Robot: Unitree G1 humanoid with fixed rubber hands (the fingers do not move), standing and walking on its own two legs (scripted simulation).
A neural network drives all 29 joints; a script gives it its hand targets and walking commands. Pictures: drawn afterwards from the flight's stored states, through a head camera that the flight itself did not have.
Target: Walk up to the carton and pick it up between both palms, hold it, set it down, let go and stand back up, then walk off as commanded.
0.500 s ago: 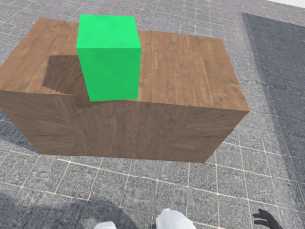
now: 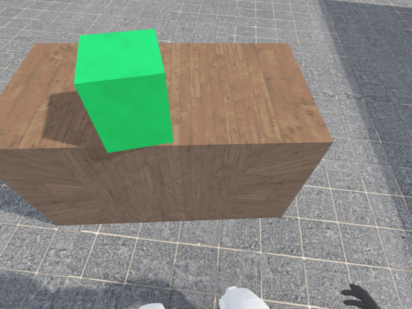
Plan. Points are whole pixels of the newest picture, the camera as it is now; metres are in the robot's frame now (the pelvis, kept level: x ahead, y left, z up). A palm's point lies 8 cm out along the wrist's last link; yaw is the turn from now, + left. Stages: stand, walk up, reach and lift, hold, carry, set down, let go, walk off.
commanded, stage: walk up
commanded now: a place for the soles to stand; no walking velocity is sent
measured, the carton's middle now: (130, 93) +0.67 +0.20 -0.01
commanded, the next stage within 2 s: none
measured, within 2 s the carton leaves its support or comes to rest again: neither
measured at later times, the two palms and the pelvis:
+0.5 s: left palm out of the picture +0.08 +0.31 -0.09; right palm out of the picture +0.08 -0.31 -0.08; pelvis +0.00 +0.01 +0.00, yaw -1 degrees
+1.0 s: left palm out of the picture +0.12 +0.47 -0.10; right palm out of the picture +0.09 -0.16 -0.07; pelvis +0.03 +0.16 +0.00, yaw +1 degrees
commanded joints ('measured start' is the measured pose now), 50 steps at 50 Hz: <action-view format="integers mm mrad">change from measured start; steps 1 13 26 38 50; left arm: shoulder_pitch -77 25 267 -3 41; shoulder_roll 268 304 449 401 319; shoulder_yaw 58 74 155 136 103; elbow -38 -12 36 -36 21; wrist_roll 12 28 2 21 -13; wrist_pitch -21 -33 -79 -71 -16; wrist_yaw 29 25 38 48 32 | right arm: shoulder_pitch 24 -32 -67 -22 29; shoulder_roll -147 -209 -225 -271 -283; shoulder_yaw -52 -51 -77 -112 -133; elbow -10 -32 -103 -89 -41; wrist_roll -7 -11 -70 -34 -33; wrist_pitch -31 -12 16 12 -19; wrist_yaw -10 -13 53 94 52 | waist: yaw -32 31 126 31 -13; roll -66 -39 -56 -248 162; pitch -153 -160 -103 -81 71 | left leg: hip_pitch -61 -179 -595 -339 -100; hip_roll -29 -63 -63 46 95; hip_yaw -46 -78 -152 -152 -448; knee -123 31 331 100 -619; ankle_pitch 118 -130 -8 81 -190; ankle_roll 45 32 71 51 45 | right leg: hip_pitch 158 243 505 148 -230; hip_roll -233 -286 -397 -318 -66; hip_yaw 369 546 804 399 7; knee -213 -280 -509 -353 424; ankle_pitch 466 407 -486 -256 56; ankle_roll -188 -210 -199 -231 12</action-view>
